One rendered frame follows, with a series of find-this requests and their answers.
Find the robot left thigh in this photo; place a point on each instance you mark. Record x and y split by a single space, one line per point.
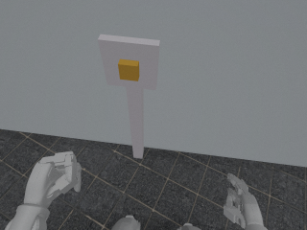
127 224

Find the left robot forearm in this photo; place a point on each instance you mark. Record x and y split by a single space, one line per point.
29 216

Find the button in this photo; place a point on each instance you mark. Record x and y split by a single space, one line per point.
128 69

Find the panel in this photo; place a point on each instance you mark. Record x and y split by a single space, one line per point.
146 51

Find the robot left hand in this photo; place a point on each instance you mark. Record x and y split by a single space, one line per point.
40 189

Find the robot right hand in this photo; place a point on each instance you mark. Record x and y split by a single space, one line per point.
247 210

